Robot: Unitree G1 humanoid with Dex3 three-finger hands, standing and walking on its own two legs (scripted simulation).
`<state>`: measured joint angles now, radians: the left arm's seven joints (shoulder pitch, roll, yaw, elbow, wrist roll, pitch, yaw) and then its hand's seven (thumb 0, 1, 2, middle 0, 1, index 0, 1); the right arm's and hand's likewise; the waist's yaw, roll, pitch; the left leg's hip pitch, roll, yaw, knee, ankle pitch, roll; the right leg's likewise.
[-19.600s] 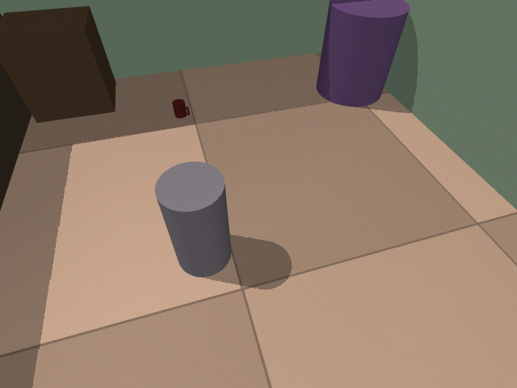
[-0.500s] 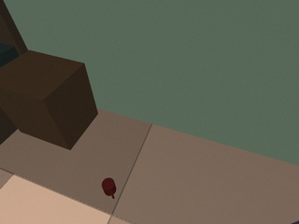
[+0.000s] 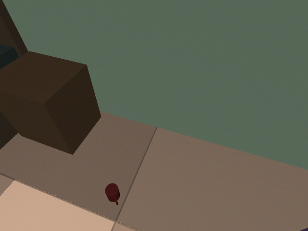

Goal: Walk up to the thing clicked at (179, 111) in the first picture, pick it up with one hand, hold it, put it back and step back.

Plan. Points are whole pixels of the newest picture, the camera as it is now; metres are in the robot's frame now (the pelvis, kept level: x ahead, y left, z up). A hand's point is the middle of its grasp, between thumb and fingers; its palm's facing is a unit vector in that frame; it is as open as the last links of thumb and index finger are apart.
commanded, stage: stand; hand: left
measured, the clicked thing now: (113, 195) +0.48 +0.26 -0.73
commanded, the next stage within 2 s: rise first in 1.46 s
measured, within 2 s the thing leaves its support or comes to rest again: neither
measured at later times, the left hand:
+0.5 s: hand out of the picture +0.08 +0.25 -0.16, palm faces -0.02 -0.94 -0.34, open 7.4 cm
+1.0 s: hand out of the picture +0.08 +0.25 -0.16, palm faces -0.04 -0.94 -0.34, open 7.4 cm
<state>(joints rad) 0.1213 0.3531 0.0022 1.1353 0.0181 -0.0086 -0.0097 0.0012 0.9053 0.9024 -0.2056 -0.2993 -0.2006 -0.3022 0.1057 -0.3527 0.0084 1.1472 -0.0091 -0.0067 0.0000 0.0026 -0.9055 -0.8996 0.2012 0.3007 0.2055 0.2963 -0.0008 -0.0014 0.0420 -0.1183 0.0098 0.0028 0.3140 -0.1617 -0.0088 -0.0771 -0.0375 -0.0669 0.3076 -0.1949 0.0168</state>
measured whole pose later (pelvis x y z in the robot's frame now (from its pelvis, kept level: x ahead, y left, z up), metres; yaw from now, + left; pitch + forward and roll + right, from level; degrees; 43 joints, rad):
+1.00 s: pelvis +0.01 +0.00 +0.00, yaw +0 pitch -2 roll +0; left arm 0.12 0.35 0.00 1.13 0.02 -0.01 -0.01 0.00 0.90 0.90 -0.21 -0.30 -0.20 -0.30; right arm 0.11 -0.35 0.01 1.14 -0.01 0.00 0.00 0.00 -0.91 -0.90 0.20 0.30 0.21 0.30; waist 0.00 0.00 0.05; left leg -0.11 0.01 0.01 0.31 -0.17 -0.01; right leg -0.07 -0.03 -0.06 0.30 -0.20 0.02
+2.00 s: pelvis -0.01 +0.01 -0.04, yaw -2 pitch +9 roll -1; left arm 0.04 0.33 0.16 0.88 0.14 0.15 0.00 0.00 -0.18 0.98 -0.06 -1.01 -0.07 -1.00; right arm 0.27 -0.24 -0.02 0.68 0.03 -0.06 -0.02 0.01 -0.91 -0.90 0.20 0.30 0.21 0.30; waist -0.05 0.00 -0.04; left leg -0.57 0.04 0.03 0.76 -0.35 0.00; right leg -0.53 -0.03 -0.03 0.73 -0.37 0.02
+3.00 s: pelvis -0.06 +0.00 -0.22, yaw -3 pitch +30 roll -2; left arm -0.14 0.51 0.17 0.71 0.55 -0.04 0.00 -0.01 -0.53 0.99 -0.06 -1.11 -0.06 -1.11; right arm 0.12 -0.29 -0.05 0.64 0.00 -0.24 -0.02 0.01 -0.87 -0.89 0.20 0.30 0.21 0.30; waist -0.04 0.00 -0.18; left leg -1.54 0.05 -0.02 1.66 -0.64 -0.01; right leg -1.49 -0.03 -0.04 1.64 -0.67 0.01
